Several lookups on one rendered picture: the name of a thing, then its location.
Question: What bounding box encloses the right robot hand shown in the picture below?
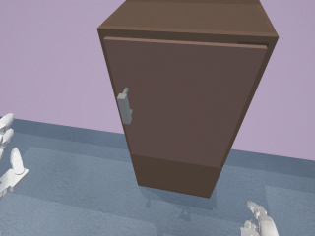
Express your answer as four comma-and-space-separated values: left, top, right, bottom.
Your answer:
240, 201, 279, 236

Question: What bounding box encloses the left robot hand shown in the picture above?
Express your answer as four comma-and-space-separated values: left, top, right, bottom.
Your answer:
0, 113, 29, 201

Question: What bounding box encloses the cupboard door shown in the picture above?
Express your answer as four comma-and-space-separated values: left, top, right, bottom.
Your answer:
103, 36, 268, 168

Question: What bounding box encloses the handle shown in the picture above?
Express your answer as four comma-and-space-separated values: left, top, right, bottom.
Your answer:
116, 88, 133, 125

